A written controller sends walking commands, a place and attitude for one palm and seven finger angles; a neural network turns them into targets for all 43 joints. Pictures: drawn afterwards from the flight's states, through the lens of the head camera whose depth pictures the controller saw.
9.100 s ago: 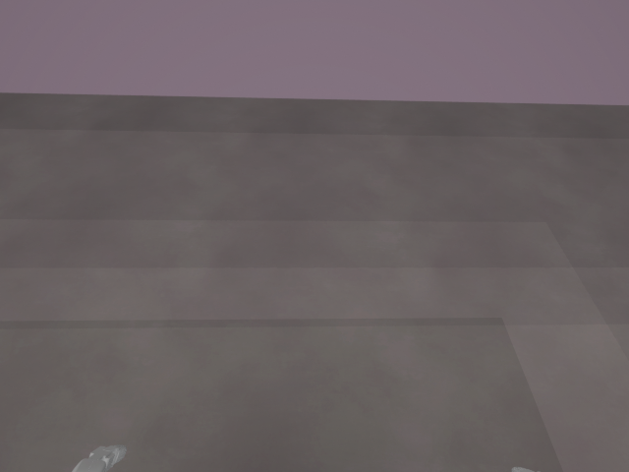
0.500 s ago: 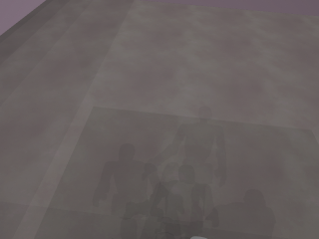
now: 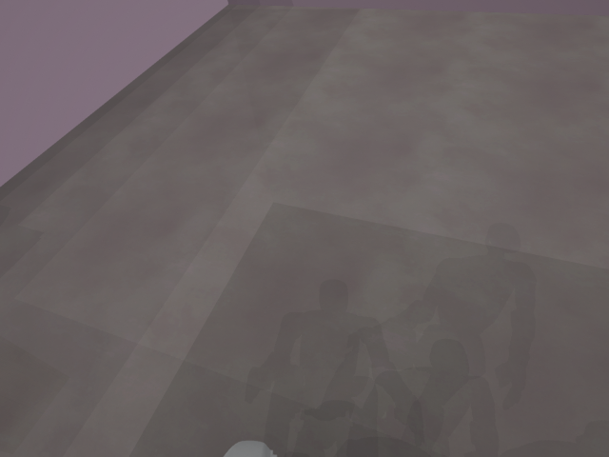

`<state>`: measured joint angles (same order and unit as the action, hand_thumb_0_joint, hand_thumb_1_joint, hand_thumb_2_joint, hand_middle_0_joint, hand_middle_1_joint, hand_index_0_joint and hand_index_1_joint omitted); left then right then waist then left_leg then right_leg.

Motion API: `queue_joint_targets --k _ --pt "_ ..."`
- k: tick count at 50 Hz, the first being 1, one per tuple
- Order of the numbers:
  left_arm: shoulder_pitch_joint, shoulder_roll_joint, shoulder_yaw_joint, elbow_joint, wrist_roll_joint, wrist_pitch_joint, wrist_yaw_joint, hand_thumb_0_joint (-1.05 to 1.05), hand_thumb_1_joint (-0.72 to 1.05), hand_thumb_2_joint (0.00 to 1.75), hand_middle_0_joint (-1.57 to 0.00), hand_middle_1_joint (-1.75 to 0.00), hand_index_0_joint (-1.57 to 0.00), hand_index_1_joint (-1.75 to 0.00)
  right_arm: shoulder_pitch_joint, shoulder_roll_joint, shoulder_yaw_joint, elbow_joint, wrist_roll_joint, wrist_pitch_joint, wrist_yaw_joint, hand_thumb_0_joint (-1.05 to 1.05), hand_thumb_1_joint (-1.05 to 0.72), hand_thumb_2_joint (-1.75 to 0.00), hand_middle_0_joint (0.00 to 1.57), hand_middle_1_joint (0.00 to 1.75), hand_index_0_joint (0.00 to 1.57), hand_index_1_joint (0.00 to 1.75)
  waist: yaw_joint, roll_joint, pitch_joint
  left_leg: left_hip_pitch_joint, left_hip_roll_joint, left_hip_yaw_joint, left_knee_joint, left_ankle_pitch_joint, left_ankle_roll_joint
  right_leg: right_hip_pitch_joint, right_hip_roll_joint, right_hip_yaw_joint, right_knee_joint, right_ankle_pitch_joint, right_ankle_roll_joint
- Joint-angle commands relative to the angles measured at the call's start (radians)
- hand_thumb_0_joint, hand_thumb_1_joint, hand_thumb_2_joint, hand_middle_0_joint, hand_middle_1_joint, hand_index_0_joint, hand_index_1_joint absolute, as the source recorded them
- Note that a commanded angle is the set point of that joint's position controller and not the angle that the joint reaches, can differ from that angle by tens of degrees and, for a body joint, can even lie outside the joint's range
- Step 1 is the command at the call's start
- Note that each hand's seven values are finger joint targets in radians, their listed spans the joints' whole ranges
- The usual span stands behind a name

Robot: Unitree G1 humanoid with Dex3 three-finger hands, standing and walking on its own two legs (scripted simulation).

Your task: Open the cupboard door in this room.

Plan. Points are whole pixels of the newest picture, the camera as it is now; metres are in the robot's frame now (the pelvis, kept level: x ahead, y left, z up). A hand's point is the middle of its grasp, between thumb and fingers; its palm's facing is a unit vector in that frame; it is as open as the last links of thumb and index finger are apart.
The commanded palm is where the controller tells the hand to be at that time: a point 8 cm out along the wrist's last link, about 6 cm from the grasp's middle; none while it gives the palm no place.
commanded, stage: turn or walk to find it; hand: left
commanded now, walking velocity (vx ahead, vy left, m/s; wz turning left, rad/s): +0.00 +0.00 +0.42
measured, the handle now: out of the picture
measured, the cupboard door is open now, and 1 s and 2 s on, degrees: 0 0 0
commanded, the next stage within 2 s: stand and wait in 1.42 s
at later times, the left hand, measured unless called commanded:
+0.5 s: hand out of the picture -0.05 +0.26 -0.18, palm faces +0.27 -0.93 -0.23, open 7.4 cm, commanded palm none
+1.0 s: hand out of the picture -0.04 +0.19 -0.15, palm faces +0.41 -0.87 -0.27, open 7.4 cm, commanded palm none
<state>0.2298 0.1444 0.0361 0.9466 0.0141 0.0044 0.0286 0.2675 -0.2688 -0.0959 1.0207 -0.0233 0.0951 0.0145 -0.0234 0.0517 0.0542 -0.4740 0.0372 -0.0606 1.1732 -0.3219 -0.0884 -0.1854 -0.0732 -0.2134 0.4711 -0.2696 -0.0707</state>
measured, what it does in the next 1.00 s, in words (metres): steps on the spot, turning left: left foot, then right foot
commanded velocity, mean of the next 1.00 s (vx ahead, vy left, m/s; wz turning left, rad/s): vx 0.00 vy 0.00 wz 0.42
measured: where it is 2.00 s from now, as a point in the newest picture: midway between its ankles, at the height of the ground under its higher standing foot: outside the picture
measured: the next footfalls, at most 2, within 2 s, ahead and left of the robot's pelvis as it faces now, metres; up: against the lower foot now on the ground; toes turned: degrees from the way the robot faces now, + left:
left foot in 0.30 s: -0.02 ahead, +0.16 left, +0.00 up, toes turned +12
right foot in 0.74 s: +0.02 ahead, -0.08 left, +0.00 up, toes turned +13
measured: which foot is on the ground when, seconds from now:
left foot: up 0.00-0.28, down 0.30-0.76, up 0.78-1.00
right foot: down 0.00-0.30, up 0.32-0.72, down 0.74-1.00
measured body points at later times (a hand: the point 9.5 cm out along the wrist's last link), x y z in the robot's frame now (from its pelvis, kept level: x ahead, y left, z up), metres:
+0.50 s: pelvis -0.04 +0.05 +0.00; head -0.03 +0.07 +0.44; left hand -0.07 +0.31 -0.16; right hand +0.12 -0.16 -0.13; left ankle -0.05 +0.15 -0.74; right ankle -0.02 -0.09 -0.68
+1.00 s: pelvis -0.05 -0.01 +0.00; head -0.01 -0.04 +0.44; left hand -0.07 +0.24 -0.13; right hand +0.07 -0.25 -0.17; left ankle -0.14 +0.13 -0.65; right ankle -0.02 -0.09 -0.74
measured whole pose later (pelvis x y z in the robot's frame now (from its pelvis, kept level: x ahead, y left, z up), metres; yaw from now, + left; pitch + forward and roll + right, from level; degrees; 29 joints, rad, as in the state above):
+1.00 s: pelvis -0.05 -0.01 +0.00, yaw +25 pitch -1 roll +3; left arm 0.19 0.14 0.03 0.93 0.02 0.01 0.03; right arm 0.25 -0.26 -0.09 1.01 -0.02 0.09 0.02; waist -0.04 0.05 0.07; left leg -0.48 0.03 -0.04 1.16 -0.36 -0.08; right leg -0.19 -0.09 -0.19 0.50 -0.29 -0.04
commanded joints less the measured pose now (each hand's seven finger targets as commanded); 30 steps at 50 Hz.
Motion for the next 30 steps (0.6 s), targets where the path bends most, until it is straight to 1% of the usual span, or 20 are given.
queue_joint_targets --k 1,3,6,8,9,10,11,12,13,14,15,16,17,18,19,20,22,23,25,30 --pt "0.068 0.198 0.043 -0.039 0.008 -0.022 0.012 0.0 0.9 0.9 -0.2 -0.3 -0.2 -0.3 -0.07 -0.032 0.003 -0.077 -0.001 -0.029 -0.005 0.0 -0.9 -0.9 0.2 0.3 0.2 0.3 0.055 -0.198 -0.026 -0.095 0.013 0.023 -0.081 -0.064 0.001 0.122 -0.277 0.235 -0.176 0.268 -0.055" --pt "0.088 0.213 0.047 -0.026 0.012 -0.02 0.012 0.0 0.9 0.9 -0.2 -0.3 -0.2 -0.3 -0.102 -0.027 0.011 -0.085 0.003 -0.034 -0.006 0.0 -0.9 -0.9 0.2 0.3 0.2 0.3 0.067 -0.195 -0.044 -0.062 0.016 0.046 -0.168 -0.11 0.006 0.141 -0.295 0.226 -0.152 0.341 -0.074" --pt "0.107 0.236 0.05 -0.008 0.017 -0.015 0.009 0.0 0.9 0.9 -0.2 -0.3 -0.2 -0.3 -0.137 -0.012 0.022 -0.098 0.011 -0.043 -0.005 0.0 -0.9 -0.9 0.2 0.3 0.2 0.3 0.077 -0.222 -0.067 0.007 0.004 0.085 -0.307 -0.144 0.019 0.148 -0.299 0.201 -0.12 0.417 -0.083" --pt "0.103 0.247 0.055 -0.001 0.018 -0.012 0.007 0.0 0.9 0.9 -0.2 -0.3 -0.2 -0.3 -0.143 -0.013 0.028 -0.104 0.016 -0.049 -0.006 0.0 -0.9 -0.9 0.2 0.3 0.2 0.3 0.079 -0.245 -0.081 0.059 0.002 0.108 -0.375 -0.149 0.031 0.134 -0.311 0.192 -0.103 0.426 -0.09" --pt "0.106 0.252 0.055 0.003 0.019 -0.01 0.006 0.0 0.9 0.9 -0.2 -0.3 -0.2 -0.3 -0.15 -0.014 0.029 -0.108 0.018 -0.051 -0.006 0.0 -0.9 -0.9 0.2 0.3 0.2 0.3 0.081 -0.24 -0.084 0.089 -0.004 0.118 -0.405 -0.15 0.038 0.119 -0.314 0.192 -0.098 0.425 -0.09" --pt "0.09 0.256 0.058 0.009 0.019 -0.009 0.006 0.0 0.9 0.9 -0.2 -0.3 -0.2 -0.3 -0.133 -0.014 0.03 -0.106 0.019 -0.055 -0.008 0.0 -0.9 -0.9 0.2 0.3 0.2 0.3 0.066 -0.239 -0.093 0.118 0.001 0.122 -0.463 -0.137 0.043 0.113 -0.321 0.183 -0.077 0.419 -0.084" --pt "0.082 0.26 0.059 0.009 0.018 -0.007 0.005 0.0 0.9 0.9 -0.2 -0.3 -0.2 -0.3 -0.114 -0.015 0.03 -0.103 0.018 -0.058 -0.008 0.0 -0.9 -0.9 0.2 0.3 0.2 0.3 0.054 -0.235 -0.103 0.169 -0.006 0.141 -0.527 -0.09 0.047 0.085 -0.316 0.162 -0.056 0.392 -0.064" --pt "0.068 0.261 0.059 0.01 0.014 -0.004 0.003 0.0 0.9 0.9 -0.2 -0.3 -0.2 -0.3 -0.092 -0.02 0.029 -0.098 0.017 -0.062 -0.009 0.0 -0.9 -0.9 0.2 0.3 0.2 0.3 0.034 -0.221 -0.1 0.235 -0.009 0.152 -0.611 -0.01 0.052 0.038 -0.3 0.132 -0.026 0.342 -0.036" --pt "0.056 0.251 0.059 0.011 0.007 0.001 0.001 0.0 0.9 0.9 -0.2 -0.3 -0.2 -0.3 -0.058 -0.039 0.026 -0.089 0.016 -0.071 -0.007 0.0 -0.9 -0.9 0.2 0.3 0.2 0.3 0.006 -0.162 -0.115 0.347 0.006 0.132 -0.745 0.107 0.066 -0.037 -0.276 0.093 0.048 0.259 0.011" --pt "0.062 0.211 0.054 -0.006 -0.002 0.01 -0.002 0.0 0.9 0.9 -0.2 -0.3 -0.2 -0.3 -0.029 -0.108 0.01 -0.088 0.01 -0.08 -0.009 0.0 -0.9 -0.9 0.2 0.3 0.2 0.3 -0.013 0.03 -0.126 0.456 0.136 -0.053 -0.84 0.171 0.116 -0.193 -0.184 0.031 0.219 0.064 0.075" --pt "0.028 0.157 0.034 -0.042 -0.003 0.016 -0.009 0.0 0.9 0.9 -0.2 -0.3 -0.2 -0.3 -0.014 -0.188 -0.007 -0.096 0.005 -0.077 -0.015 0.0 -0.9 -0.9 0.2 0.3 0.2 0.3 -0.024 0.268 -0.081 0.473 0.328 -0.294 -0.892 0.396 0.206 -0.386 -0.065 0.028 0.42 -0.319 0.138" --pt "-0.012 0.172 0.031 -0.059 0.004 0.028 -0.007 0.0 0.9 0.9 -0.2 -0.3 -0.2 -0.3 0.0 -0.207 -0.009 -0.088 0.003 -0.069 -0.02 0.0 -0.9 -0.9 0.2 0.3 0.2 0.3 -0.039 0.178 -0.075 0.39 0.38 -0.282 -0.892 0.421 0.282 -0.364 -0.063 0.115 0.53 -0.344 0.128" --pt "-0.027 0.172 0.035 -0.05 0.008 0.036 -0.008 0.0 0.9 0.9 -0.2 -0.3 -0.2 -0.3 -0.039 -0.176 -0.001 -0.09 0.0 -0.071 -0.028 0.0 -0.9 -0.9 0.2 0.3 0.2 0.3 -0.026 0.138 -0.044 0.319 0.332 -0.241 -0.917 0.301 0.281 -0.353 -0.071 0.151 0.576 -0.291 0.128" --pt "-0.036 0.174 0.041 -0.037 0.01 0.041 -0.011 0.0 0.9 0.9 -0.2 -0.3 -0.2 -0.3 -0.097 -0.159 0.004 -0.103 0.0 -0.072 -0.033 0.0 -0.9 -0.9 0.2 0.3 0.2 0.3 -0.004 0.179 -0.002 0.289 0.279 -0.209 -0.916 0.261 0.258 -0.374 -0.068 0.166 0.608 -0.233 0.134" --pt "-0.022 0.185 0.043 -0.028 0.009 0.041 -0.015 0.0 0.9 0.9 -0.2 -0.3 -0.2 -0.3 -0.139 -0.138 0.013 -0.119 0.001 -0.072 -0.034 0.0 -0.9 -0.9 0.2 0.3 0.2 0.3 0.013 0.157 0.016 0.259 0.245 -0.171 -0.907 0.264 0.245 -0.364 -0.059 0.176 0.623 -0.186 0.135" --pt "0.008 0.186 0.044 -0.019 0.009 0.038 -0.02 0.0 0.9 0.9 -0.2 -0.3 -0.2 -0.3 -0.158 -0.128 0.02 -0.126 0.004 -0.076 -0.034 0.0 -0.9 -0.9 0.2 0.3 0.2 0.3 0.03 0.133 0.003 0.265 0.218 -0.14 -0.9 0.277 0.233 -0.352 -0.053 0.176 0.629 -0.148 0.139" --pt "0.021 0.174 0.041 -0.01 0.007 0.035 -0.02 0.0 0.9 0.9 -0.2 -0.3 -0.2 -0.3 -0.143 -0.124 0.018 -0.126 0.005 -0.082 -0.034 0.0 -0.9 -0.9 0.2 0.3 0.2 0.3 0.031 0.091 -0.02 0.293 0.19 -0.12 -0.885 0.347 0.233 -0.337 -0.037 0.174 0.617 -0.124 0.149" --pt "0.017 0.173 0.039 -0.015 0.005 0.034 -0.018 0.0 0.9 0.9 -0.2 -0.3 -0.2 -0.3 -0.13 -0.126 0.016 -0.124 0.007 -0.084 -0.033 0.0 -0.9 -0.9 0.2 0.3 0.2 0.3 0.026 0.088 -0.027 0.301 0.189 -0.121 -0.88 0.366 0.237 -0.333 -0.034 0.176 0.602 -0.122 0.153" --pt "-0.011 0.171 0.039 -0.029 0.003 0.032 -0.016 0.0 0.9 0.9 -0.2 -0.3 -0.2 -0.3 -0.096 -0.126 0.012 -0.118 0.007 -0.084 -0.032 0.0 -0.9 -0.9 0.2 0.3 0.2 0.3 0.013 0.065 -0.035 0.318 0.19 -0.145 -0.874 0.384 0.244 -0.327 -0.025 0.179 0.565 -0.129 0.157" --pt "-0.071 0.151 0.032 -0.072 -0.002 0.026 -0.011 0.0 0.9 0.9 -0.2 -0.3 -0.2 -0.3 -0.054 -0.132 -0.001 -0.112 -0.001 -0.078 -0.029 0.0 -0.9 -0.9 0.2 0.3 0.2 0.3 -0.01 0.117 -0.066 0.344 0.192 -0.209 -0.829 0.448 0.263 -0.269 0.002 0.177 0.386 -0.188 0.154"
